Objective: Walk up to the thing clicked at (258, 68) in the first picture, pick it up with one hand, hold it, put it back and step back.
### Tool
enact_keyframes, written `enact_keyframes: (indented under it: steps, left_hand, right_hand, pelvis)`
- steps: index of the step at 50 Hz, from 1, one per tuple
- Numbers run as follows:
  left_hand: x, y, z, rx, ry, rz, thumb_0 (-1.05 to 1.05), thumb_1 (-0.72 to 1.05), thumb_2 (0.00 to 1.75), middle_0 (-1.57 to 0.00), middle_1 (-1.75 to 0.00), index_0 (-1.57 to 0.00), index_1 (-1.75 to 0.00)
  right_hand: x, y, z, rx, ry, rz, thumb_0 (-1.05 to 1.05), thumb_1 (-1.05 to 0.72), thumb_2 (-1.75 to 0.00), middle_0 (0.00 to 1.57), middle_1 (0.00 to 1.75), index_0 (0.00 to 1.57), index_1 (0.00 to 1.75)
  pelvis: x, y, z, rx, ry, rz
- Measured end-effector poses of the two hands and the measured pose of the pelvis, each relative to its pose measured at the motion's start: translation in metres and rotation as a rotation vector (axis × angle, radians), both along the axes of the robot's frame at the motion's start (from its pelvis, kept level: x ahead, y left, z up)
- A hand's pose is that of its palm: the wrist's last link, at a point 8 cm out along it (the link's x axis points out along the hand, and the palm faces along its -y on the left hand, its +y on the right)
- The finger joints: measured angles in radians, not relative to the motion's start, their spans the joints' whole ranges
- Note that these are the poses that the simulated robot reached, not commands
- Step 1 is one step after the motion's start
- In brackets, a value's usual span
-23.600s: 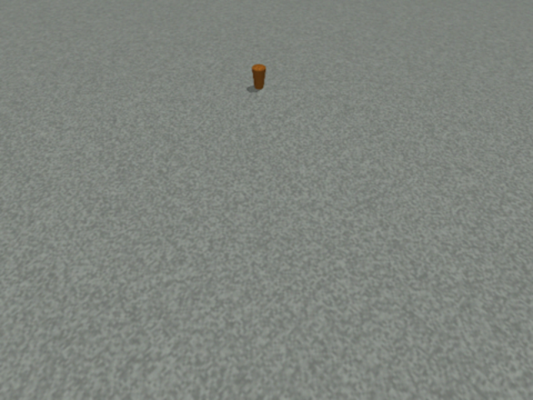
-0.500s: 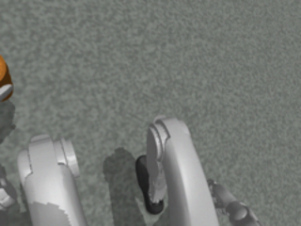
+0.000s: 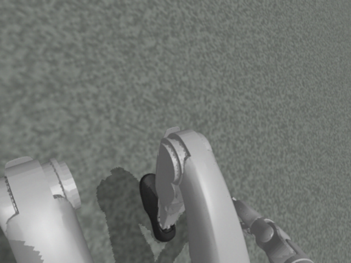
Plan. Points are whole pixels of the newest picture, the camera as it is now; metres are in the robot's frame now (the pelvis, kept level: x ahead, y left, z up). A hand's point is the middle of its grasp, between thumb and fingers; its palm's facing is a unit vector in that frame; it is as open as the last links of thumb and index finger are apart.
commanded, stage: lower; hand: left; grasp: from the side
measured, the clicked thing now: out of the picture +0.45 +0.31 -0.18
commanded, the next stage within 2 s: loosen in 0.70 s
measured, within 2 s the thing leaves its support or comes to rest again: rests again in 1.66 s
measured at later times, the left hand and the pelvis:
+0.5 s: hand out of the picture +0.46 +0.32 -0.18, palm faces +0.45 -0.89 -0.03, open 11.7 cm; pelvis -0.01 +0.01 +0.00, yaw -3 degrees
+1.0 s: hand out of the picture +0.45 +0.32 -0.18, palm faces +0.46 -0.89 -0.01, open 11.6 cm; pelvis -0.01 +0.01 +0.00, yaw -4 degrees
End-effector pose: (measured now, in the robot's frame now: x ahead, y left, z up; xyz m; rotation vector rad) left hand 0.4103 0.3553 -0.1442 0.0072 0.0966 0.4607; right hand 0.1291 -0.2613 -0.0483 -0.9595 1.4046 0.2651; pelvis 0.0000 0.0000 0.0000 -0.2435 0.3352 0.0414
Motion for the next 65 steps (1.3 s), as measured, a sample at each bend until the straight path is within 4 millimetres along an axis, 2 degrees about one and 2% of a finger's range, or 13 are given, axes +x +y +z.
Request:
enact_keyframes:
  steps: [9, 27, 44, 48, 53, 59, 65]
  left_hand:
    - [0.005, 0.0, -0.012, 0.006, 0.008, -0.009, -0.04, -0.58, 1.02, -0.66, -0.96, -0.63, -0.99]
    - [0.003, -0.001, -0.029, -0.001, 0.009, 0.007, -0.04, -0.57, 1.01, -0.65, -0.97, -0.62, -1.0]
    - [0.001, -0.001, -0.036, -0.003, 0.001, 0.01, -0.04, -0.56, 0.99, -0.66, -0.96, -0.63, -0.99]
    - [0.0, 0.0, -0.036, -0.01, -0.003, 0.017, -0.03, -0.52, 0.91, -0.68, -0.9, -0.66, -0.92]
    - [0.001, 0.0, -0.033, -0.011, -0.026, 0.022, -0.03, -0.46, 0.69, -0.67, -0.76, -0.66, -0.75]
    - [0.004, 0.001, -0.029, -0.006, -0.031, 0.014, -0.02, -0.51, 0.38, -0.53, -0.5, -0.52, -0.49]
    - [0.006, 0.003, -0.028, -0.008, -0.027, 0.017, -0.02, -0.57, 0.19, -0.36, -0.29, -0.36, -0.29]
  right_hand:
    - [0.003, 0.007, 0.006, -0.027, 0.01, 0.05, 0.0, -0.93, -0.91, 0.21, 0.3, 0.2, 0.3]
    - [0.005, 0.019, 0.013, -0.064, 0.014, 0.132, -0.01, -0.91, -0.91, 0.21, 0.3, 0.2, 0.3]
    - [0.013, 0.024, 0.022, -0.097, 0.001, 0.176, -0.01, -0.91, -0.9, 0.21, 0.3, 0.21, 0.3]
    - [0.013, 0.025, 0.024, -0.099, -0.003, 0.179, -0.01, -0.92, -0.9, 0.21, 0.3, 0.21, 0.3]
    - [0.012, 0.026, 0.025, -0.1, -0.003, 0.179, -0.01, -0.92, -0.9, 0.21, 0.3, 0.21, 0.3]
    - [0.01, 0.026, 0.025, -0.098, -0.004, 0.172, -0.01, -0.93, -0.9, 0.21, 0.3, 0.21, 0.3]
    - [0.008, 0.026, 0.026, -0.095, 0.0, 0.164, -0.01, -0.93, -0.9, 0.21, 0.3, 0.21, 0.3]
  pelvis:
    - [-0.002, 0.004, -0.001, -0.025, -0.026, -0.01]
    - [-0.007, 0.009, -0.003, -0.055, -0.072, -0.03]
    - [-0.01, 0.013, -0.003, -0.075, -0.091, -0.038]
    - [-0.01, 0.014, -0.003, -0.078, -0.093, -0.039]
    - [-0.01, 0.014, -0.003, -0.08, -0.096, -0.04]
    - [-0.011, 0.015, -0.002, -0.081, -0.094, -0.042]
    - [-0.01, 0.015, -0.001, -0.082, -0.087, -0.043]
